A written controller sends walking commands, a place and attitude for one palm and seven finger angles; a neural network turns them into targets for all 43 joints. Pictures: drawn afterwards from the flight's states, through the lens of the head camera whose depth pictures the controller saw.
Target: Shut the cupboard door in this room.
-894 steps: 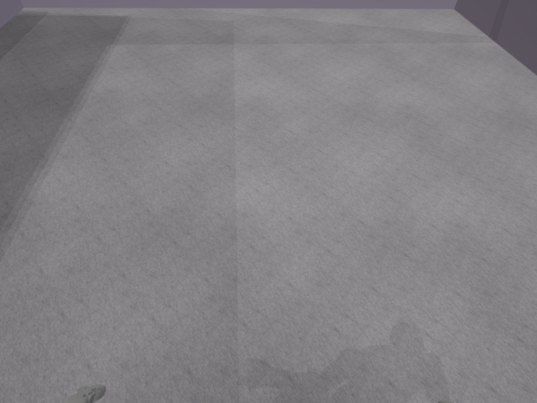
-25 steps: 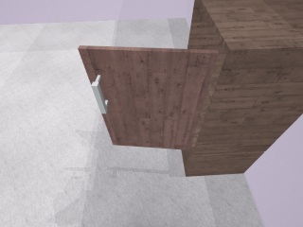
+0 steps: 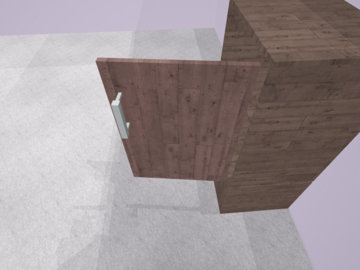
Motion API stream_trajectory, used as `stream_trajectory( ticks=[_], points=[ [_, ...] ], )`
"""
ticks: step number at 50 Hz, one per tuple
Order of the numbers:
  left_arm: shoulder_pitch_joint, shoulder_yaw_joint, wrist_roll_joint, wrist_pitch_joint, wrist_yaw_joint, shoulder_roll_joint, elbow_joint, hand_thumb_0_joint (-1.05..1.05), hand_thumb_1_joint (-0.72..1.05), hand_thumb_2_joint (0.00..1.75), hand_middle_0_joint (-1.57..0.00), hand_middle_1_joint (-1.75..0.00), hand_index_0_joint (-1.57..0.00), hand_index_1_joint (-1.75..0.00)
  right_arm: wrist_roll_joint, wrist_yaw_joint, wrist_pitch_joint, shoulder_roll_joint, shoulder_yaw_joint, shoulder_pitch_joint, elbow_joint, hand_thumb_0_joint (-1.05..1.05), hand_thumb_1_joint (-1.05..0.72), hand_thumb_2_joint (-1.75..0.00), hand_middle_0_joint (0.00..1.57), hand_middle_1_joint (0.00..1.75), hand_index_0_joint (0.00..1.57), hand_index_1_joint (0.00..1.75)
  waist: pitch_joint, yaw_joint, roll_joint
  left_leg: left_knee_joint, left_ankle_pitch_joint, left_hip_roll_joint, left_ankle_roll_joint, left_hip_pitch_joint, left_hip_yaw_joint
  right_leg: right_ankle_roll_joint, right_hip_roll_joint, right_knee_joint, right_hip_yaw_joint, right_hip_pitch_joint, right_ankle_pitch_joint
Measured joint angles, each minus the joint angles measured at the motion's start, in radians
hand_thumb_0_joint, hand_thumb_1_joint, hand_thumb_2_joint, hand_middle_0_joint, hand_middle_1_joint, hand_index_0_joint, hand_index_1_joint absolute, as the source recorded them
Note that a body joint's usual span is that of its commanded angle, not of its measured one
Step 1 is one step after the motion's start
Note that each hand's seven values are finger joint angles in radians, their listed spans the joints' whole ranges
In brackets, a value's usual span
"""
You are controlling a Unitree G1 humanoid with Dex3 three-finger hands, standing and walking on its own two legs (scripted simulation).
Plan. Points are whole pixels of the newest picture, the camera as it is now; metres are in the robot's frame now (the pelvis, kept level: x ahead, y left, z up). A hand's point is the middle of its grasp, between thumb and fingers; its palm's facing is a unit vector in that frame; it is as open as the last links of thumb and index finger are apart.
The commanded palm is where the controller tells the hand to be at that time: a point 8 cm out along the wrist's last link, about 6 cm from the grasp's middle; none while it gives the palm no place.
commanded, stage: look again from close up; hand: left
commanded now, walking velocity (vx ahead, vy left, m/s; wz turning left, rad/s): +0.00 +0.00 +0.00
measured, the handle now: (122, 116) +0.53 +0.21 +0.01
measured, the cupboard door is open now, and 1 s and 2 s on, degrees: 82 82 82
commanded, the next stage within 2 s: shuffle to correct the standing spot in 0.36 s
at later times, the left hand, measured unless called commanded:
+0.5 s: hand out of the picture +0.04 +0.16 -0.16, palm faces +0.00 -0.97 -0.24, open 7.3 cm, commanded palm none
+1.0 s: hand out of the picture +0.07 +0.17 -0.18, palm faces +0.02 -0.98 -0.22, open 7.4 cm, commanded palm none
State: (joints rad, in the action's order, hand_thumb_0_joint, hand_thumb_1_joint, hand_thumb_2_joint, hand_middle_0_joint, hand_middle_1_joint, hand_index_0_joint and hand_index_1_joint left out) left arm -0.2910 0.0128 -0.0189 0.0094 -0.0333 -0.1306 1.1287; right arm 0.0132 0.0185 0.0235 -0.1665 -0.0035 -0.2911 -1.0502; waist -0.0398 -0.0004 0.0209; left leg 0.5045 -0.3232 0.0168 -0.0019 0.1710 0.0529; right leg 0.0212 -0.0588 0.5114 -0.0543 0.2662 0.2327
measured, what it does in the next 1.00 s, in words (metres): shifts its weight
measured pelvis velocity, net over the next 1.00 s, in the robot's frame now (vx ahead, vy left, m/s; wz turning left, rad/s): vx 0.06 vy -0.01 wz -0.02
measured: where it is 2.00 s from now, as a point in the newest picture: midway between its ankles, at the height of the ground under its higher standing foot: outside the picture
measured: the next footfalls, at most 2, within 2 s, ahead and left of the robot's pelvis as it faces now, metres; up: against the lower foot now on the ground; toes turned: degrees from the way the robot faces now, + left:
none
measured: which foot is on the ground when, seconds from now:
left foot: down 0.00-1.00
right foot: down 0.00-1.00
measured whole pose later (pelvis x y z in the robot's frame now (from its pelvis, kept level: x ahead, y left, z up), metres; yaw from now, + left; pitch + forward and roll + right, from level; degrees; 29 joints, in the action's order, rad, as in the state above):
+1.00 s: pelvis +0.06 -0.01 -0.01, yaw -1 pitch +0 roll +1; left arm -0.25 -0.03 -0.01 0.01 -0.03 -0.15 1.10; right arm 0.01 0.04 0.03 -0.13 0.01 -0.31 -1.10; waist -0.09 0.00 0.01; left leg 0.51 -0.41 0.02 0.02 0.09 0.07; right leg 0.01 -0.05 0.62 -0.04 0.24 0.36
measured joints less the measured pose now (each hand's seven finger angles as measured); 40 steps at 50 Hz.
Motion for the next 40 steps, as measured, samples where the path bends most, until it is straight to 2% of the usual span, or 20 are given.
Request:
stream_trajectory(
  ticks=[10, 25, 29, 34, 37, 40],
  points=[
    [0.019, -0.004, 0.005, 0.0, 0.006, -0.019, -0.017, 0.01, 0.91, 0.9, -0.2, -0.3, -0.2, -0.3, 0.0, 0.002, 0.002, -0.003, 0.018, -0.013, -0.008, 0.01, -0.93, -0.9, 0.2, 0.3, 0.2, 0.3, 0.002, -0.001, 0.017, -0.044, 0.012, -0.005, 0.006, -0.044, 0.008, -0.005, -0.002, 0.005, 0.008, -0.018, 0.014],
    [0.071, -0.013, 0.006, 0.005, 0.004, -0.031, -0.026, 0.01, 0.92, 0.9, -0.2, -0.3, -0.2, -0.3, 0.002, 0.003, 0.0, 0.007, 0.019, 0.004, -0.052, 0.0, -0.91, -0.9, 0.2, 0.3, 0.2, 0.3, -0.014, -0.006, 0.006, -0.086, 0.03, 0.02, 0.033, -0.069, 0.001, -0.031, 0.023, -0.015, -0.003, -0.034, 0.012],
    [0.061, -0.017, 0.001, 0.002, 0.008, -0.031, -0.032, 0.01, 0.92, 0.9, -0.2, -0.3, -0.2, -0.3, 0.006, -0.001, -0.008, 0.004, 0.016, -0.002, -0.053, 0.0, -0.91, -0.9, 0.2, 0.3, 0.19, 0.3, -0.011, -0.002, 0.004, -0.06, 0.012, 0.028, 0.035, -0.058, -0.001, -0.037, 0.03, 0.002, -0.006, -0.027, 0.025],
    [0.026, -0.029, -0.003, -0.004, 0.016, -0.023, -0.043, 0.01, 0.91, 0.9, -0.2, -0.3, -0.21, -0.3, 0.01, -0.007, -0.016, -0.003, 0.009, -0.027, -0.049, 0.0, -0.91, -0.9, 0.2, 0.3, 0.19, 0.3, -0.001, 0.005, 0.003, 0.003, -0.035, 0.036, 0.019, -0.031, -0.009, -0.039, 0.035, 0.031, -0.013, -0.018, 0.055],
    [0.007, -0.037, -0.004, -0.008, 0.019, -0.021, -0.042, 0.01, 0.91, 0.9, -0.2, -0.3, -0.21, -0.3, 0.01, -0.006, -0.007, -0.001, 0.007, -0.044, -0.049, 0.0, -0.91, -0.9, 0.2, 0.3, 0.19, 0.3, -0.002, 0.009, -0.012, 0.007, -0.047, 0.027, 0.028, -0.036, -0.004, -0.032, 0.025, 0.052, -0.007, -0.014, 0.075],
    [-0.003, -0.043, -0.006, -0.012, 0.021, -0.023, -0.038, 0.01, 0.91, 0.9, -0.2, -0.3, -0.21, -0.3, 0.009, -0.004, 0.005, 0.006, 0.009, -0.062, -0.047, 0.0, -0.91, -0.9, 0.2, 0.3, 0.19, 0.3, -0.009, 0.013, -0.025, 0.013, -0.064, 0.015, 0.021, -0.046, 0.005, -0.027, 0.013, 0.081, 0.003, -0.011, 0.101]
  ],
)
